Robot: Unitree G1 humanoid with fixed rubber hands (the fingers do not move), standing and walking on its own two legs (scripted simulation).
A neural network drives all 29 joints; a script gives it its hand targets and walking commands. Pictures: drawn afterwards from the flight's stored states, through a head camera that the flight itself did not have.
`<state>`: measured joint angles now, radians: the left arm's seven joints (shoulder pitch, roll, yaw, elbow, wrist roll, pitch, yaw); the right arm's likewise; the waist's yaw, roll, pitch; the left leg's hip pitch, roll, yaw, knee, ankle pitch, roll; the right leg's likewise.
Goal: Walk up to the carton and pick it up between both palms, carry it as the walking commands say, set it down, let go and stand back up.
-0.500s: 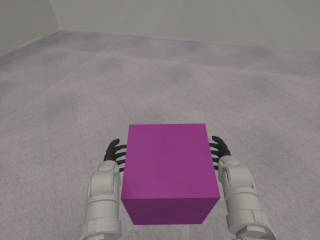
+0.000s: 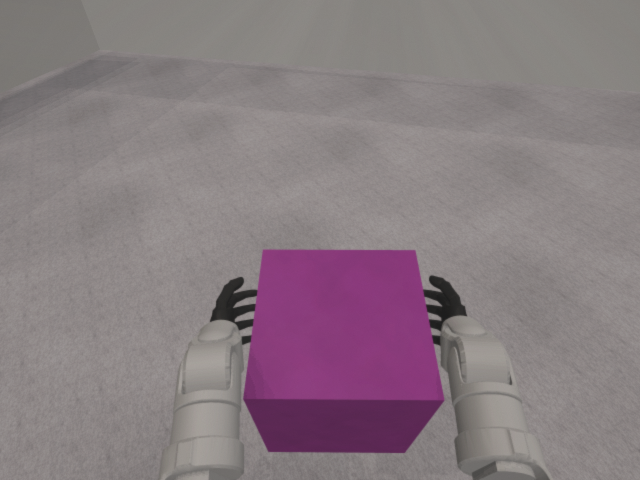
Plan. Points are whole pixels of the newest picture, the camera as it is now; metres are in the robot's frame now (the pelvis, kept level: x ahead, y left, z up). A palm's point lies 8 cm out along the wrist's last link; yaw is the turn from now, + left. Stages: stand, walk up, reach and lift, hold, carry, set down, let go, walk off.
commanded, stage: reach and lift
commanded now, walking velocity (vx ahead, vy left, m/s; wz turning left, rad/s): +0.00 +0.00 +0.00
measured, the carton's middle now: (337, 356) +0.30 +0.00 -0.02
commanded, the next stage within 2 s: hold in 0.66 s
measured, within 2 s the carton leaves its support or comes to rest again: neither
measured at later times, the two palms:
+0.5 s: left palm (223, 339) +0.29 +0.15 +0.05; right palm (455, 339) +0.28 -0.15 +0.05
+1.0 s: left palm (220, 343) +0.28 +0.15 +0.05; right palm (453, 339) +0.28 -0.15 +0.05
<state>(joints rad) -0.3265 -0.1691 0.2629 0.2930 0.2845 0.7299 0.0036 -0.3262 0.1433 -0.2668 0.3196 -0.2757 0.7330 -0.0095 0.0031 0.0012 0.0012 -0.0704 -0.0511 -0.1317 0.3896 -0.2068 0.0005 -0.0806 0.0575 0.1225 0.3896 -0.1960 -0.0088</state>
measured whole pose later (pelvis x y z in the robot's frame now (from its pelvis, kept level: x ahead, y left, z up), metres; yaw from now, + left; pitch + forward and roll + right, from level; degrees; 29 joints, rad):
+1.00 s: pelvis -0.01 +0.00 +0.00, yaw +0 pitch -7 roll +0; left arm -0.30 -0.16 0.24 0.27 0.29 0.74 -0.01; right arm -0.29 0.16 -0.25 0.26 -0.29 0.76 -0.01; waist 0.01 0.00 0.01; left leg -0.08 -0.05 -0.13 0.40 -0.20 0.00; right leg -0.08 0.05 0.11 0.40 -0.19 -0.01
